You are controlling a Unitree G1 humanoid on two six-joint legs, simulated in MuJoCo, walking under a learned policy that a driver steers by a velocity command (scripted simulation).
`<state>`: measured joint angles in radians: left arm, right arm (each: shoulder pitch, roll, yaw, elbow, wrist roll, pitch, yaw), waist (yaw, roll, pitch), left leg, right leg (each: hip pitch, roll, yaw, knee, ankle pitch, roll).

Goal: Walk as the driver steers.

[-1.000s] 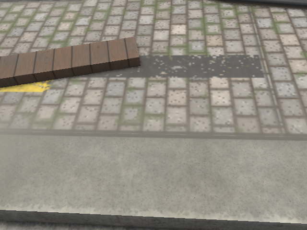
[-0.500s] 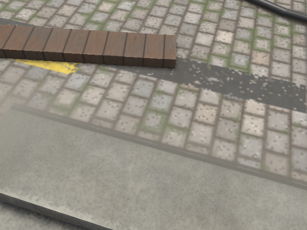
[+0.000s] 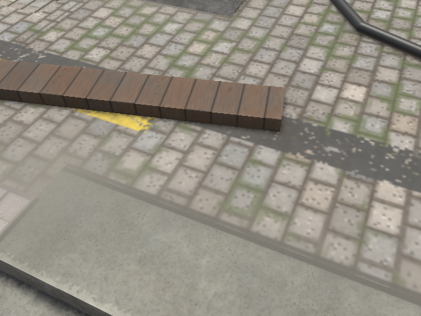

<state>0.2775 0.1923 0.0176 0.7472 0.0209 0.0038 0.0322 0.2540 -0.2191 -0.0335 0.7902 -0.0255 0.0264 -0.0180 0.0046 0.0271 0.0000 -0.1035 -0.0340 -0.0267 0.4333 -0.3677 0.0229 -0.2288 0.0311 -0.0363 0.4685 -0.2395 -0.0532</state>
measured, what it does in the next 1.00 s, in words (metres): climbs: right foot, then left foot 0.13 m higher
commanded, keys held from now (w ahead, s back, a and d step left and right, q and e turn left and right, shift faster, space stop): w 0.78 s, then w+e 0.06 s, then e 0.16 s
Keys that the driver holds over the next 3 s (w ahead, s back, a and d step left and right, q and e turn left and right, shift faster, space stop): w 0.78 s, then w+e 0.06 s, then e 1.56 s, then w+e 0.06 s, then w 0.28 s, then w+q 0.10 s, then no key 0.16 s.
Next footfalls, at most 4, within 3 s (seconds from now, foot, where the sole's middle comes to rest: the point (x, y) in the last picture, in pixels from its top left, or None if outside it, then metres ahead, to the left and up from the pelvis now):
0.26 right None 0.11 -0.10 -0.78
0.76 left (179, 305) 0.52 0.15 -0.65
1.34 right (216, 265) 0.64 0.04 -0.65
1.90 left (165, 240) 0.73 0.20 -0.65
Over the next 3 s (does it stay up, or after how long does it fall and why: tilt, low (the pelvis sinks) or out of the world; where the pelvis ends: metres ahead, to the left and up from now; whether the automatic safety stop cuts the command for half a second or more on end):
stays up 0.72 0.04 0.12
